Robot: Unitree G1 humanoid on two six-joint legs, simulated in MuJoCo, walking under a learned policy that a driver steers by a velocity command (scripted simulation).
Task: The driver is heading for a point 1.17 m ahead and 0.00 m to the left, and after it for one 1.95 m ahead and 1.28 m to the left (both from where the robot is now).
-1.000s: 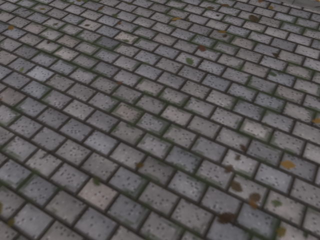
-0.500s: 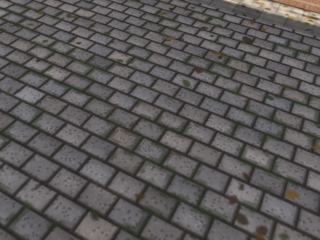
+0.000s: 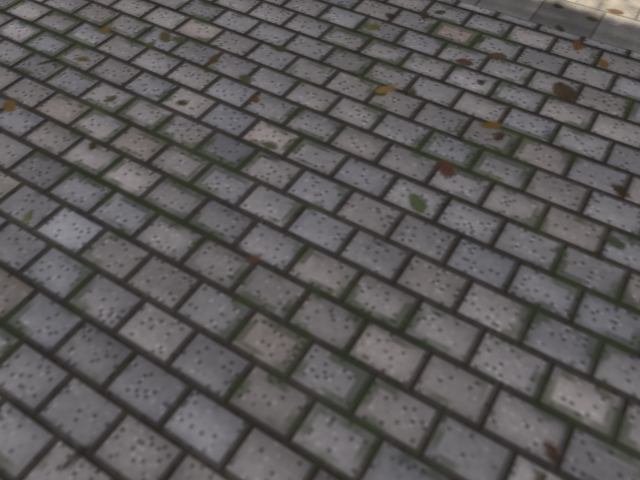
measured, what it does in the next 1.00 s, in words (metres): walks ahead: left foot, then right foot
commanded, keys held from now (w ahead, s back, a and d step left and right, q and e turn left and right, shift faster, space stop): w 0.70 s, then no key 0.30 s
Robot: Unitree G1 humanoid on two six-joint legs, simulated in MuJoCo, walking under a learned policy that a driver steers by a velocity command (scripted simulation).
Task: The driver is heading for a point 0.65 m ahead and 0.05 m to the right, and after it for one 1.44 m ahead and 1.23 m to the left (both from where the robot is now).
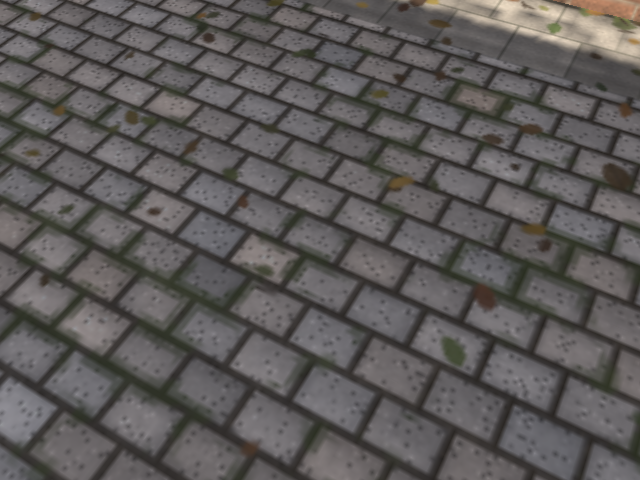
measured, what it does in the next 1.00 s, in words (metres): walks ahead: left foot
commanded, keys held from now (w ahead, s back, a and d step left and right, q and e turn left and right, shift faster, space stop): no key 0.78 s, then w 0.22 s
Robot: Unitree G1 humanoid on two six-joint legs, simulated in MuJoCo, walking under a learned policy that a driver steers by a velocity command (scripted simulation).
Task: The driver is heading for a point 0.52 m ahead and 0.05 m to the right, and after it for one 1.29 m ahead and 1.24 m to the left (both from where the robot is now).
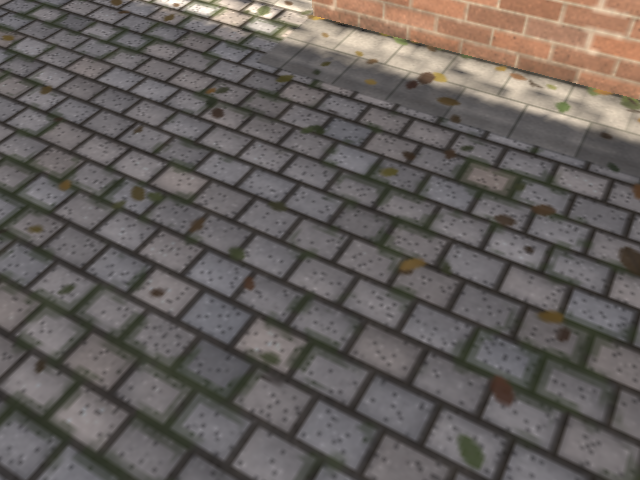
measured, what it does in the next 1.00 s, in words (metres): walks ahead: left foot, then right foot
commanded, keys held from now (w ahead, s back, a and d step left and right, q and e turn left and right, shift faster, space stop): w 0.52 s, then w+e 0.10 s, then q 0.38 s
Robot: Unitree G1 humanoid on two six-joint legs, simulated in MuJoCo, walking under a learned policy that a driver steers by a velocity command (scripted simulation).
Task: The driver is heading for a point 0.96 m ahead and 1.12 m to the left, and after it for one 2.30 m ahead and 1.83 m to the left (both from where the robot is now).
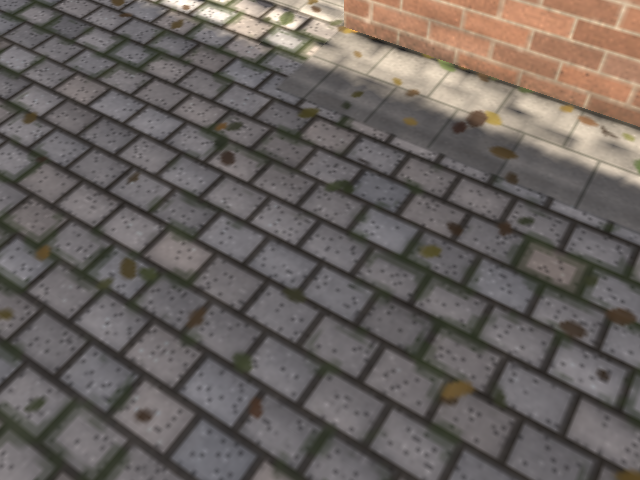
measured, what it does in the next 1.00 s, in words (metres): steps on the spot, turning left: left foot, then right foot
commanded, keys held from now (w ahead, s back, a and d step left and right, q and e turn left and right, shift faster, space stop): q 1.00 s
